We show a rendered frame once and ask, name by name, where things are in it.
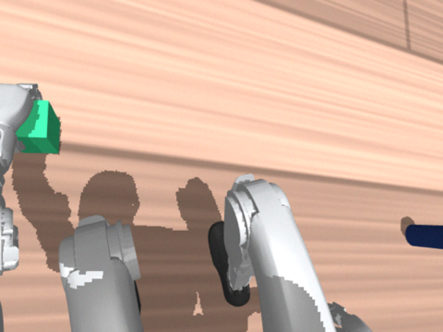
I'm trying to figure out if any right robot foot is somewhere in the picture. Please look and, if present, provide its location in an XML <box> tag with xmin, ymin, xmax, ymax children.
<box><xmin>208</xmin><ymin>221</ymin><xmax>250</xmax><ymax>306</ymax></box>

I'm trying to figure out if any left robot arm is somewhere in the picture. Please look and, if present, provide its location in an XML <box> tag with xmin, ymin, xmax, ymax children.
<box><xmin>0</xmin><ymin>124</ymin><xmax>19</xmax><ymax>332</ymax></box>

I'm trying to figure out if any right robot hand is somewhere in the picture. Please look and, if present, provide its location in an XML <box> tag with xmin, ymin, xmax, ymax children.
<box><xmin>327</xmin><ymin>302</ymin><xmax>373</xmax><ymax>332</ymax></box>

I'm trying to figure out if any left robot hand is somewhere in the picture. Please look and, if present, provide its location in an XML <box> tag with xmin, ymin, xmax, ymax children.
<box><xmin>0</xmin><ymin>83</ymin><xmax>43</xmax><ymax>154</ymax></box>

